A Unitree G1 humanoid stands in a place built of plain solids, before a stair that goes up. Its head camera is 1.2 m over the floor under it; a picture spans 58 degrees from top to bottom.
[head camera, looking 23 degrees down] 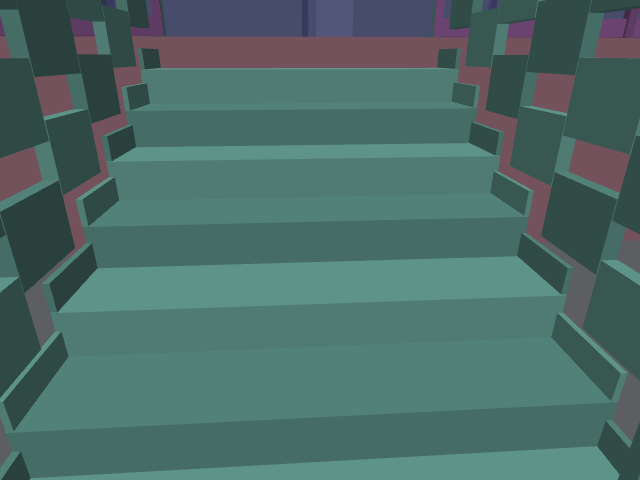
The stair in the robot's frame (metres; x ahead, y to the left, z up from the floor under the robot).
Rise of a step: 0.16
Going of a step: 0.30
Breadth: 1.62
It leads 4 degrees to the left of straight ahead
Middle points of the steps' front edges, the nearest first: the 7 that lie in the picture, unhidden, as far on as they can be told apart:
0.87 -0.01 0.33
1.17 0.01 0.49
1.47 0.03 0.65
1.77 0.05 0.81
2.06 0.07 0.98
2.36 0.09 1.14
2.66 0.10 1.30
